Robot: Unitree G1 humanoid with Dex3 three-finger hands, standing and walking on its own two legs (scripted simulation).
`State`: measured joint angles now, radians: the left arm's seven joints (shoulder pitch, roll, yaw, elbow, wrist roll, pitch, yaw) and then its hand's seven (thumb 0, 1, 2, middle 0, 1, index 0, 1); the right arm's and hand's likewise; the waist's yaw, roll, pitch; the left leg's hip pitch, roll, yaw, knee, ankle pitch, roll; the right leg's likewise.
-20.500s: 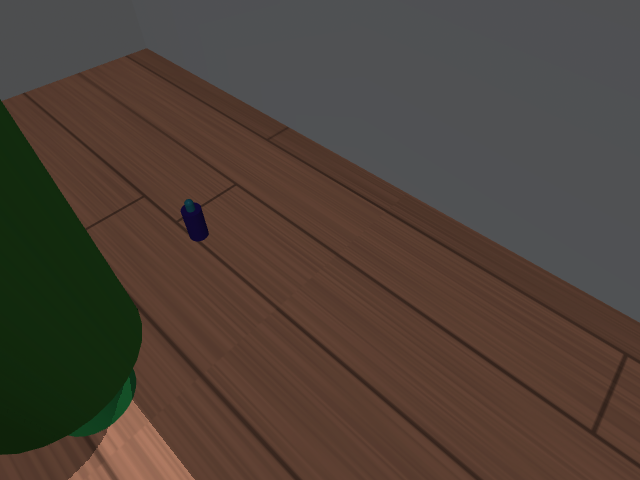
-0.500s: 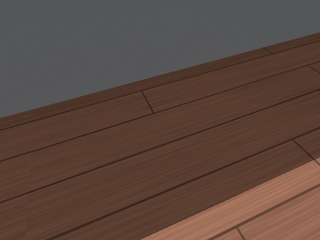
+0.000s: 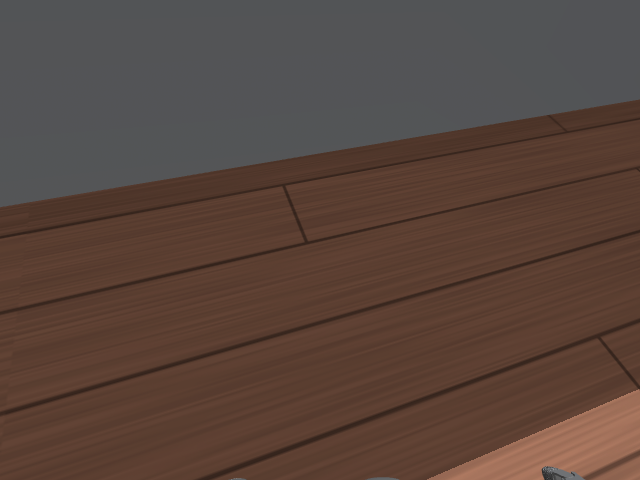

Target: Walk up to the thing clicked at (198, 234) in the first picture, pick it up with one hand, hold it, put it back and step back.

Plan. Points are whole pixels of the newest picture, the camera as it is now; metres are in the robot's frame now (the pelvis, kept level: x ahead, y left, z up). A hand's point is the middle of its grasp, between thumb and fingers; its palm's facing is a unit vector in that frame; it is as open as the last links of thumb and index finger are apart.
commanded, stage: walk up
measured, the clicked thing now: out of the picture +0.29 +1.30 -0.66
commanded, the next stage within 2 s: none
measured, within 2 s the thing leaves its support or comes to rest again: neither
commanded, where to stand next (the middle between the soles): +0.90 +0.02 m, yaw -1 degrees
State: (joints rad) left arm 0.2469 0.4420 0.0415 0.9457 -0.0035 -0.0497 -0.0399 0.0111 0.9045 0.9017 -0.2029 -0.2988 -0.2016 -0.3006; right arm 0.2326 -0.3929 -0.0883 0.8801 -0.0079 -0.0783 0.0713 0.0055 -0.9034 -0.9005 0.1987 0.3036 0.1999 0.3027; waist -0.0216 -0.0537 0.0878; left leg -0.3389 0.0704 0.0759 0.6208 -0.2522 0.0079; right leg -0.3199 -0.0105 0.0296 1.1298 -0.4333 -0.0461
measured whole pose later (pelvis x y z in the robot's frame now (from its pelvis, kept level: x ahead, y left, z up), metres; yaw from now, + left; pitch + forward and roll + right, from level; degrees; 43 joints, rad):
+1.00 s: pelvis +0.44 +0.01 +0.01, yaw -2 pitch -2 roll +1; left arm 0.26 0.43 0.04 0.90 0.01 -0.05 -0.07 0.01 0.91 0.90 -0.20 -0.30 -0.20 -0.30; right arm 0.31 -0.41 -0.05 0.83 0.00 -0.08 0.05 0.01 -0.90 -0.90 0.20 0.30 0.20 0.30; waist -0.02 -0.04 0.08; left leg -0.17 0.03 0.12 0.49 -0.29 0.02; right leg -0.50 -0.10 -0.02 0.79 -0.27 -0.01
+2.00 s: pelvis +0.77 +0.01 +0.00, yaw -2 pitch -3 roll +0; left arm 0.23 0.39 0.03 0.87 0.01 -0.07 -0.03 0.01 0.90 0.90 -0.20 -0.30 -0.20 -0.30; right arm 0.30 -0.42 -0.04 0.89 0.00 -0.02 0.02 0.01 -0.90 -0.90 0.20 0.30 0.20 0.30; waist -0.01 0.05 0.11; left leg -0.37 0.03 0.01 0.99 -0.51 0.03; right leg -0.35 -0.04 -0.05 0.62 -0.23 -0.02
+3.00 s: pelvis +0.83 +0.02 +0.02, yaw -2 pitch -2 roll +0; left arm 0.09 0.35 0.00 1.17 0.01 -0.01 -0.01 0.01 0.90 0.90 -0.20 -0.30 -0.20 -0.30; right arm 0.07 -0.35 -0.02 1.18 -0.01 0.00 0.02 0.01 -0.90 -0.90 0.20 0.30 0.20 0.30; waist -0.01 0.00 0.06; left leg -0.17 0.03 0.03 0.33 -0.13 -0.02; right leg -0.13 -0.03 -0.02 0.33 -0.17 0.03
